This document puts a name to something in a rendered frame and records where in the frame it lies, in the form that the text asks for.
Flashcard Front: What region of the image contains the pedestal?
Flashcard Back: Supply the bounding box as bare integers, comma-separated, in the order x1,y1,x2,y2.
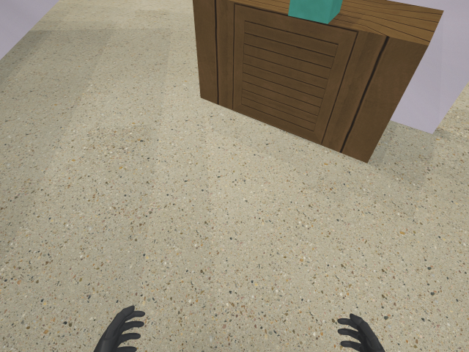
193,0,444,163

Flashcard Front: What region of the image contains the robot right hand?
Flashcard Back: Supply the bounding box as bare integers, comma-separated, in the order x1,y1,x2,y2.
337,313,385,352

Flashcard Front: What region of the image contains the carton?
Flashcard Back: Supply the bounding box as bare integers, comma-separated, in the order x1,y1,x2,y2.
288,0,343,24

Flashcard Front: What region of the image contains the robot left hand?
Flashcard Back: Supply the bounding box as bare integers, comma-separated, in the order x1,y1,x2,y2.
94,305,145,352

